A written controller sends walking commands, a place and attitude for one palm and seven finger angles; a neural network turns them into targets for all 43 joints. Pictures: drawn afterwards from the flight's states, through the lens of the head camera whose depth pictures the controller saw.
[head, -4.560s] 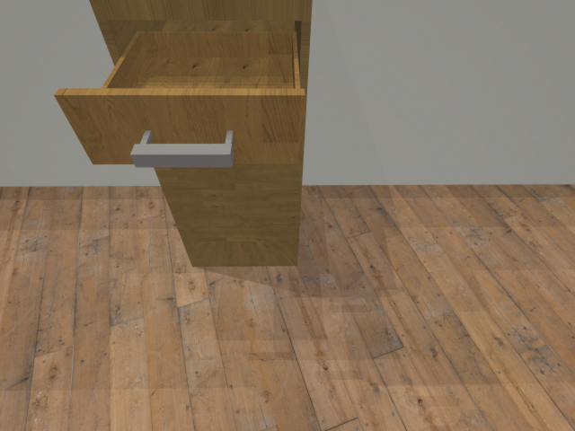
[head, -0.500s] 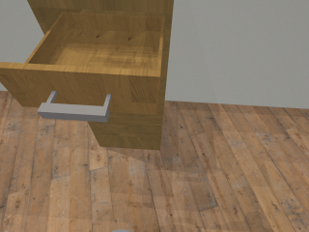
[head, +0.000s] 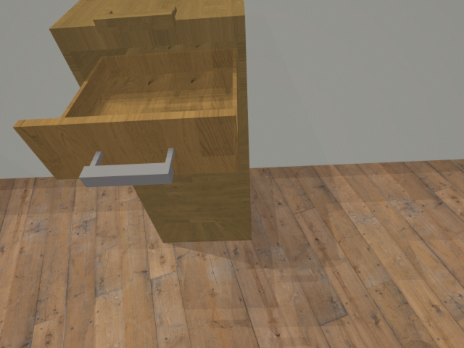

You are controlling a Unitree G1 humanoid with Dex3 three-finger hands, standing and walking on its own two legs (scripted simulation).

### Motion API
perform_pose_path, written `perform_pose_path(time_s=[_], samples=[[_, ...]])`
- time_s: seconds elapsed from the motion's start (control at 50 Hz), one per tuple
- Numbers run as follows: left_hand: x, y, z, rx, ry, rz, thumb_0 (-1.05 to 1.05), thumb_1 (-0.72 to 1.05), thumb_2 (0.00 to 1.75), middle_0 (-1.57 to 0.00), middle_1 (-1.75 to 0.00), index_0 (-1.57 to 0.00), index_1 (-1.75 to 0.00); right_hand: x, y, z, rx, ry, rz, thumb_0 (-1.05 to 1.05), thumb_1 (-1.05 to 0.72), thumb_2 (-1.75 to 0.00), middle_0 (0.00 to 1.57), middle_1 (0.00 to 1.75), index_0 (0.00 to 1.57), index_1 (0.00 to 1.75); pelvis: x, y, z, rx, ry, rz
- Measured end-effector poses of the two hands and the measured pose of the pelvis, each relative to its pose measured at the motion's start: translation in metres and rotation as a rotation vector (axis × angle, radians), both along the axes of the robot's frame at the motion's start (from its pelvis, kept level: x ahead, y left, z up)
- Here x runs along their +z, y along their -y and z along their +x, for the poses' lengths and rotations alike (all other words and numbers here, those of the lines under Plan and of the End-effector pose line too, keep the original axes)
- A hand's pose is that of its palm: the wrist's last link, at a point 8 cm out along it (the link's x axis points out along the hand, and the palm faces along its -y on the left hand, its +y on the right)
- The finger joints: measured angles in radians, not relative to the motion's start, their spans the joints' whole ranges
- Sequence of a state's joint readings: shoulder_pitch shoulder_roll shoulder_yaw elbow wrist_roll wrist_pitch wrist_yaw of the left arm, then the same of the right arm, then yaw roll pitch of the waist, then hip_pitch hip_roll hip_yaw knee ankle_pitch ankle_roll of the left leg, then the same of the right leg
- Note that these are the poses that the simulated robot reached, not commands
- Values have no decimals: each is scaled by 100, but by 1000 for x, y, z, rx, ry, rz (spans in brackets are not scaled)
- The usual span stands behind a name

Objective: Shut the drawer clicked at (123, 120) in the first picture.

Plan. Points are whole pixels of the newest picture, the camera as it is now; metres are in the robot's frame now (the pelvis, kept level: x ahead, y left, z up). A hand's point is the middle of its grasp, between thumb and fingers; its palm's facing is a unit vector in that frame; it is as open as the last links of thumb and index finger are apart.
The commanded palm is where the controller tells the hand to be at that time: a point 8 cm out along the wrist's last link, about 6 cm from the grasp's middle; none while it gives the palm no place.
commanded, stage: come to a stop and stand still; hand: left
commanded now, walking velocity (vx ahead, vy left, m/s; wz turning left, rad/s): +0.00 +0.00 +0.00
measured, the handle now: (131, 164) +0.40 +0.21 +0.12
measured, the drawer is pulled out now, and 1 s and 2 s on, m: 0.27 0.27 0.27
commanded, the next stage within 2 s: look again from close up in 0.86 s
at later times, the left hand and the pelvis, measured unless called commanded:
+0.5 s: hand out of the picture +0.03 +0.14 -0.17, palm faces +0.01 -0.98 -0.21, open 7.3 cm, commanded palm none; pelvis +0.03 -0.04 +0.00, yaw +1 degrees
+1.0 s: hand out of the picture +0.06 +0.13 -0.17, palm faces +0.02 -0.98 -0.22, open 7.3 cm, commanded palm none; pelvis +0.05 -0.05 +0.00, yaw +1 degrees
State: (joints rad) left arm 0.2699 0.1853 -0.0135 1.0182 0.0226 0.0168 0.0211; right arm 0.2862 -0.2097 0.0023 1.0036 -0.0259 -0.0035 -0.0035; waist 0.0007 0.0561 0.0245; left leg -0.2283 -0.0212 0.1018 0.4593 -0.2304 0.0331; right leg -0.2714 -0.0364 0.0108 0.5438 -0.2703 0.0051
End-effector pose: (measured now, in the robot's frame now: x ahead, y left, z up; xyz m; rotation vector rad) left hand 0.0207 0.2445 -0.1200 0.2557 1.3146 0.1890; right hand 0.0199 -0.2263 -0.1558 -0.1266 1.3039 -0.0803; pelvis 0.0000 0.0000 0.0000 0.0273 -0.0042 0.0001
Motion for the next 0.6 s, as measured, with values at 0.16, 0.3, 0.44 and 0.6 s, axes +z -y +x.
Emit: perform_pose_path(time_s=[0.16,0.3,0.44,0.6], samples=[[-9,29,-17,18,-78,-56,0,91,89,-20,-30,-20,-30,4,13,-23,-14,-98,-14,1,-91,-90,20,30,20,30,2,14,7,2,-8,-1],[-16,51,-13,22,-98,-92,1,92,89,-20,-30,-20,-30,8,22,-19,-22,-120,-24,1,-91,-90,20,30,20,30,3,25,16,5,-7,-4],[-17,57,-2,31,-88,-89,1,92,89,-20,-30,-20,-30,7,25,0,-16,-104,-18,1,-91,-90,19,30,20,30,4,34,25,9,-8,-7],[-16,61,12,37,-66,-77,1,92,89,-20,-30,-20,-30,7,33,22,-8,-80,-22,1,-92,-90,20,30,20,30,3,42,35,13,-7,-7]])
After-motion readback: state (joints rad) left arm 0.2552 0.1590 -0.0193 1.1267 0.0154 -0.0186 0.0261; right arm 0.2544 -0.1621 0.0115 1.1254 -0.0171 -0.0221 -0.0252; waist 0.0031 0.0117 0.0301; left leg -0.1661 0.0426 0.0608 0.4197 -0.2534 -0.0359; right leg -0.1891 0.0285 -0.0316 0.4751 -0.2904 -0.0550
